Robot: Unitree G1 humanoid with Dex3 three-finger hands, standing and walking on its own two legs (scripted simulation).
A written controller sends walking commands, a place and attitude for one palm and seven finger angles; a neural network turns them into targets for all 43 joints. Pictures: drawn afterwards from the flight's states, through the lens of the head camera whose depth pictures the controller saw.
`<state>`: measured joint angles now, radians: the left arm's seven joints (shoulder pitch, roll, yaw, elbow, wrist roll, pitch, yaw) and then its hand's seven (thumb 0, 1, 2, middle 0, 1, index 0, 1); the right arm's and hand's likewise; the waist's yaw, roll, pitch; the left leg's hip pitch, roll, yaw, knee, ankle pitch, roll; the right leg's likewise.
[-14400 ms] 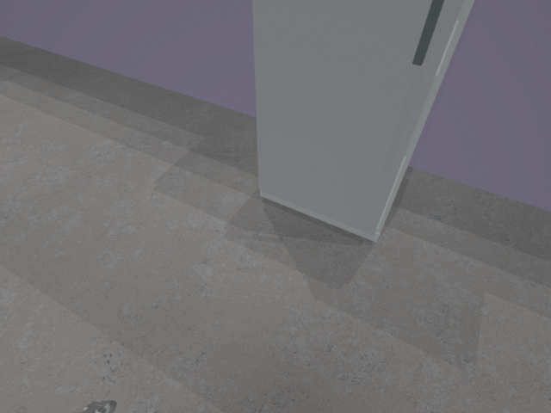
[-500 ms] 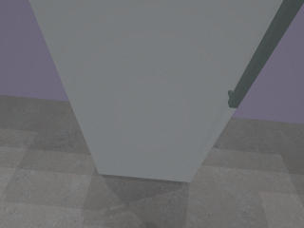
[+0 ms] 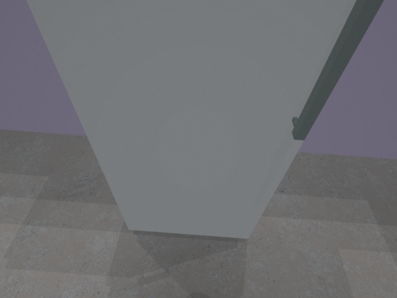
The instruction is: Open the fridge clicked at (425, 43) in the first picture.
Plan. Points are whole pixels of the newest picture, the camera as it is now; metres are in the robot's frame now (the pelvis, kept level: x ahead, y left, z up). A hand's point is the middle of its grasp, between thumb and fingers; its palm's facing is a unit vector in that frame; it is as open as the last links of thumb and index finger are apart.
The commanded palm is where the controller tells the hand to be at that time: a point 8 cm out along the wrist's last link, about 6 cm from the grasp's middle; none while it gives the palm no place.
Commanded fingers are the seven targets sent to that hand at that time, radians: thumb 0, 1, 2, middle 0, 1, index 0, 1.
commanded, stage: look again from close up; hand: right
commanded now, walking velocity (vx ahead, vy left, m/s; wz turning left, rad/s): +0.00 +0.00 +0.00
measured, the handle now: (327, 68) +0.47 -0.19 +0.25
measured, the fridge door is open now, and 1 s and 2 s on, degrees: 0 0 0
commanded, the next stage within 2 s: raise the hand to about handle height in 0.56 s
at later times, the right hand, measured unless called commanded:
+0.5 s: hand out of the picture +0.04 -0.18 -0.17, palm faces +0.03 +0.98 -0.21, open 7.4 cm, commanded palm none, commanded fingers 0.00 -0.90 -0.90 0.20 0.30 0.20 0.30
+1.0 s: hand (317, 278) +0.17 -0.19 +0.03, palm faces -0.03 +1.00 -0.02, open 8.2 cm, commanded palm +0.12 -0.25 +0.00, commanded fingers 0.00 -0.48 -0.72 0.23 0.57 0.23 0.57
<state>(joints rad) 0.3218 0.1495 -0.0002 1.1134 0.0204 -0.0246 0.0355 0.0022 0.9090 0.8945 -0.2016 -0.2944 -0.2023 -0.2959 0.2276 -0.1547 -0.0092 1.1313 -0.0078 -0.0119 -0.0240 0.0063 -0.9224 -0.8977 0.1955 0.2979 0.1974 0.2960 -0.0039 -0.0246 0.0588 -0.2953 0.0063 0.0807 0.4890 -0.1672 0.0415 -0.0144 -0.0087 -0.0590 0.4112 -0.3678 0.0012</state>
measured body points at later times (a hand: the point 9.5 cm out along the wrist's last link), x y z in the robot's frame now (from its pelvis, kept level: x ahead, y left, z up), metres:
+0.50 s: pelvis +0.00 +0.00 +0.00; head +0.02 +0.01 +0.45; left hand -0.03 +0.22 -0.16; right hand +0.04 -0.23 -0.15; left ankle +0.06 +0.09 -0.74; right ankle -0.09 -0.11 -0.74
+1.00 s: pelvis -0.03 -0.01 -0.04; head -0.02 -0.01 +0.41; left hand +0.21 +0.25 -0.04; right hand +0.16 -0.24 +0.04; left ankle +0.06 +0.09 -0.74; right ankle -0.09 -0.11 -0.74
